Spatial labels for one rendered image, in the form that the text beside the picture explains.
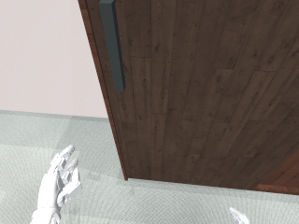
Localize handle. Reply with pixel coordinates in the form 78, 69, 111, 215
98, 0, 126, 92

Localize left robot hand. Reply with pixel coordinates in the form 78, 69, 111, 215
37, 145, 82, 212

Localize wardrobe door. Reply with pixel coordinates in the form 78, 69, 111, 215
260, 149, 299, 188
86, 0, 299, 190

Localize robot left forearm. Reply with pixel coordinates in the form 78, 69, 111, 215
30, 206, 61, 224

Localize right robot hand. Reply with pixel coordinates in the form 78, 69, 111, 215
229, 207, 249, 224

